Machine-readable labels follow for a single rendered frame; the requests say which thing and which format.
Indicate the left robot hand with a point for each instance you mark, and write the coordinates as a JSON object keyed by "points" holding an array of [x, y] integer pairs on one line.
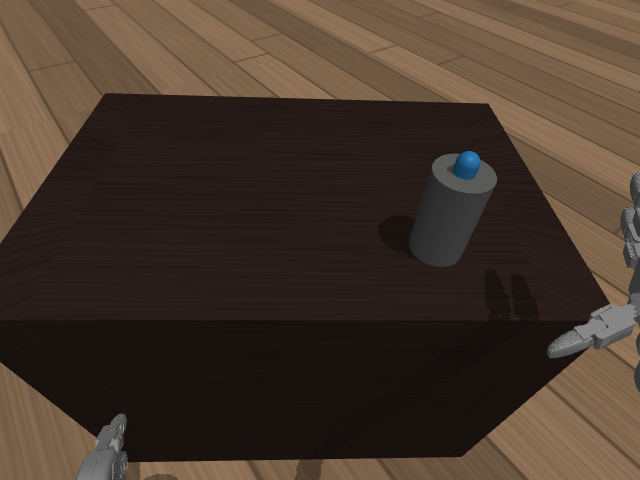
{"points": [[107, 461]]}

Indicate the bottle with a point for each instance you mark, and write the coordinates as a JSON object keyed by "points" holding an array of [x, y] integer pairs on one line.
{"points": [[456, 193]]}

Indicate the right robot hand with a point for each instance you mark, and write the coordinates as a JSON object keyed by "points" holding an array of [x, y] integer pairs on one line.
{"points": [[611, 323]]}

